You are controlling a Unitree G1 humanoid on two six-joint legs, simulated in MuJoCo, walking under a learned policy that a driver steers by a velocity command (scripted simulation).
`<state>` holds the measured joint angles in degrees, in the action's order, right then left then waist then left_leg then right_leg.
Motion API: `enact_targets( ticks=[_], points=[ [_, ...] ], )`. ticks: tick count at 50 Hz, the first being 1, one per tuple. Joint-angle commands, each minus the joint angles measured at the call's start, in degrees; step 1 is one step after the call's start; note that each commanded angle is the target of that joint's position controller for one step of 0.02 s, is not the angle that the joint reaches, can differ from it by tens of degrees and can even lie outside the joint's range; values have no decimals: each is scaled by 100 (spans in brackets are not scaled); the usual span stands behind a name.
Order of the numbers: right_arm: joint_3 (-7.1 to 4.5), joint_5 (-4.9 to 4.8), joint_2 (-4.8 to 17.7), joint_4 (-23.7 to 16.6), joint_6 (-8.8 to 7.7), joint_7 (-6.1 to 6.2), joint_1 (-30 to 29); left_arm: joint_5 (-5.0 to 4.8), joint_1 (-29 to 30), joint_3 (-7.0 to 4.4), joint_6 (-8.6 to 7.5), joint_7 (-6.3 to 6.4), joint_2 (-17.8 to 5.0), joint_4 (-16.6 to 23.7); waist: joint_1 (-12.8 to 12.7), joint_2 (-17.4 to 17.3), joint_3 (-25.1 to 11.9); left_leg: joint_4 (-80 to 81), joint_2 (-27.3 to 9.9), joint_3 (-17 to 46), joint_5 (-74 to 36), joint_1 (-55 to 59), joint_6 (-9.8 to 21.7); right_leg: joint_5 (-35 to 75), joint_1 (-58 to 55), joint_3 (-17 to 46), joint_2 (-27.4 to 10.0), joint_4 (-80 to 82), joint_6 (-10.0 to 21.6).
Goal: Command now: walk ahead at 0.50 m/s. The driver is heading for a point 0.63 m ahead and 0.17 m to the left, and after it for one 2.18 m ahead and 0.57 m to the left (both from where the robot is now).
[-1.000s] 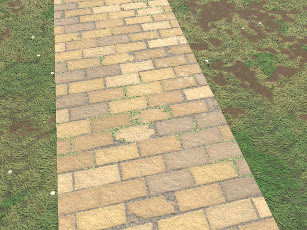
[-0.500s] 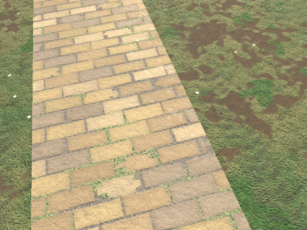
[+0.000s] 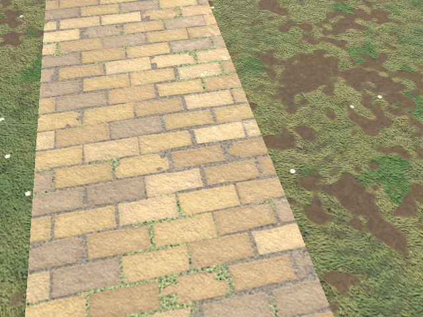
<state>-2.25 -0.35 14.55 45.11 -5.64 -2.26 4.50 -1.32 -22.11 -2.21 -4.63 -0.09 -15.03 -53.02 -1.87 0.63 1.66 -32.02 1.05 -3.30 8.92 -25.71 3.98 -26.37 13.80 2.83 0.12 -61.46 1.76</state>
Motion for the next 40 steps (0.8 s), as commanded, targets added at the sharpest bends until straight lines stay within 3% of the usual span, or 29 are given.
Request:
enact_targets(
  ticks=[1, 3, 4, 6, 9, 13, 17, 20, 21, 22, 23, 24, 25, 26, 27, 28, 29, 31, 33, 36, 40],
  points=[
    [-185, 6, 662, -10, 12, 37, 838, -31, 495, -178, -228, 32, -760, 623, 446, -296, -548, 1782, -1702, 2388, -98, 2479, 1038, 644, 2699, 148, -613, -1006, 71],
    [-143, 84, 500, 7, -45, -3, 625, 48, 255, -197, -68, 72, -548, 558, 117, -526, -381, 2155, -1374, 1777, -498, 1632, 929, 1076, 2020, 172, -833, -551, 39],
    [-159, 71, 540, 57, -81, -10, 671, 59, 161, -181, -4, 81, -422, 530, 61, -520, -363, 2269, -1331, 1602, -734, 1458, 986, 1157, 1913, 124, -850, -440, -2],
    [-198, 66, 686, 178, -115, 28, 818, 89, 351, -192, 60, 105, -395, 617, 27, -456, -211, 2429, -1302, 1302, -1112, 1347, 1048, 1505, 2138, 85, -899, -76, -100],
    [-221, 40, 796, 327, -64, 135, 1125, 130, 998, -191, 42, 99, -375, 824, 189, -362, -61, 2497, -1239, 1028, -1410, 1614, 964, 2393, 2607, 46, -912, 891, -200],
    [-221, -21, 898, 479, -6, 202, 1478, 92, 1811, -120, -30, 7, -223, 1026, 479, -351, 89, 2541, -1113, 720, -1154, 1850, 768, 3281, 2420, -163, -691, 2268, -173],
    [-236, -56, 951, 700, 95, 219, 1882, 33, 2458, -87, -87, -127, -250, 1280, 695, -359, 275, 2292, -1396, 799, -1094, 2568, 771, 3045, 2589, -218, -544, 2911, -91],
    [-273, -86, 1016, 783, 182, 260, 1911, 31, 2529, -113, -149, -222, -378, 1402, 567, -447, 242, 1887, -1622, 959, -1589, 2982, 666, 2443, 2356, -206, -435, 3217, 103],
    [-285, -93, 1060, 779, 206, 269, 1838, 36, 2314, -156, -171, -226, -474, 1368, 403, -512, 121, 1640, -1613, 1001, -2080, 2985, 614, 2243, 1935, -266, -322, 3306, 168],
    [-289, -100, 1097, 744, 231, 273, 1678, 51, 1794, -239, -192, -209, -618, 1235, 70, -549, -173, 1083, -1464, 919, -2908, 2866, 524, 2224, 1111, -416, -136, 3478, 271],
    [-234, -65, 967, 688, 240, 272, 1609, 78, 821, -390, -204, -154, -924, 947, -357, -440, -813, 6, -1121, 723, -3113, 2369, 360, 2408, -362, -381, -173, 3431, 452],
    [-107, 69, 657, 504, 217, 268, 1625, 168, -281, -513, -189, -76, -1404, 780, -695, 288, -1791, -1890, -657, 437, -1345, 1078, 128, 2513, -2236, 903, -1382, 3248, 828],
    [68, -41, -28, 523, 98, 225, 2425, 178, -412, -542, -150, -108, -1607, 666, -270, 1808, -2485, -3606, 236, 576, 2357, -1015, -140, 1398, -3851, 3394, -2525, 3934, 1583],
    [-108, -189, 718, 608, 26, 222, 2035, 151, -308, -390, -150, -94, -979, 747, -507, 1042, -2087, -4203, -68, 1215, 2389, -1525, -95, 810, -3448, 3380, -2351, 4253, 1335],
    [-193, -274, 941, 440, -2, 225, 1537, 131, 134, -315, -164, -67, -767, 797, -429, 792, -1273, -4234, -322, 1099, 1828, -1780, -49, 1018, -2675, 2466, -2193, 4385, 1070],
    [-195, -240, 852, 411, 15, 260, 1317, 140, 562, -268, -176, -71, -645, 832, -233, 381, -867, -4028, -589, 985, 1325, -1547, -88, 1479, -1881, 1846, -1979, 4587, 952],
    [-232, -167, 773, 415, 67, 281, 1240, 153, 845, -233, -191, -86, -487, 826, -78, 350, -525, -3747, -740, 977, 1003, -1352, -120, 1764, -1292, 1329, -1770, 4819, 881],
    [-244, -184, 521, 463, 227, 266, 1483, 211, 1057, -224, -249, -94, -371, 759, 178, 525, -356, -3543, -903, 972, 666, -850, -161, 2073, -679, 671, -1564, 5180, 837],
    [-251, -176, 383, 389, 348, 270, 1408, 215, 1083, -264, -293, -73, -465, 662, 272, 417, -152, -3401, -937, 965, 416, -986, -209, 2511, -461, 169, -1540, 5362, 873],
    [-276, -119, 367, 205, 398, 262, 1043, 243, 949, -319, -276, 14, -592, 523, 235, 280, 33, -2779, -927, 1039, -282, -1453, -293, 2867, -601, -364, -1523, 5464, 884],
    [-224, -78, 262, -31, 340, 120, 369, 210, 841, -359, -204, 102, -753, 439, 36, 197, 199, -1503, -851, 642, -1175, -1372, -283, 2981, -815, -1008, -1430, 5520, 754]
  ],
)
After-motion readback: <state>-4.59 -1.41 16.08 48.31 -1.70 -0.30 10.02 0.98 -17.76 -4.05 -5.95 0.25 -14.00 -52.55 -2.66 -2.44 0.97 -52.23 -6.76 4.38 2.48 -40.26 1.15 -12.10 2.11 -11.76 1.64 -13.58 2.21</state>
